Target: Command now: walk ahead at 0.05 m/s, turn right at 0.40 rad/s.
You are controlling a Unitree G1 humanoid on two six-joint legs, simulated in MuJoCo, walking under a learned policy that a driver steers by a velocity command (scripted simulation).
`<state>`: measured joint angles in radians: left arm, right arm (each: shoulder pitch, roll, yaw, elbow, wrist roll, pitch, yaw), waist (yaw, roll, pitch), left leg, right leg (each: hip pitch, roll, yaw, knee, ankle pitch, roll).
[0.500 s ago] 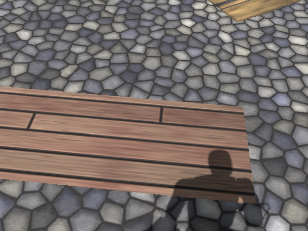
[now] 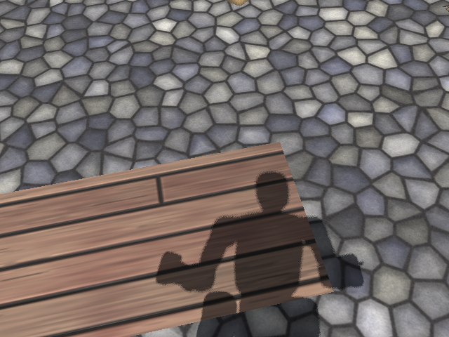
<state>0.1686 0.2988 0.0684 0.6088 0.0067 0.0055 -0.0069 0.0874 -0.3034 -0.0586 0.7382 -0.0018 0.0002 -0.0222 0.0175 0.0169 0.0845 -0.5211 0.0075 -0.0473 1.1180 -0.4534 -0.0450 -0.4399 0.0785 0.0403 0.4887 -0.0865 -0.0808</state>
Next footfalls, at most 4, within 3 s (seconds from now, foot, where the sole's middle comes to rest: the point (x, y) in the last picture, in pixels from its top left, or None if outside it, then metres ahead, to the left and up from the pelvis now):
0.24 left None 0.09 0.17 -0.77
2.12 right None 0.21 -0.09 -0.77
2.64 left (201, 287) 0.55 0.14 -0.77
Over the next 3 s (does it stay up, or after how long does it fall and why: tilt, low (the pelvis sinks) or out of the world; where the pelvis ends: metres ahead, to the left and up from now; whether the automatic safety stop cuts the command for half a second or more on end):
stays up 0.59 0.09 0.01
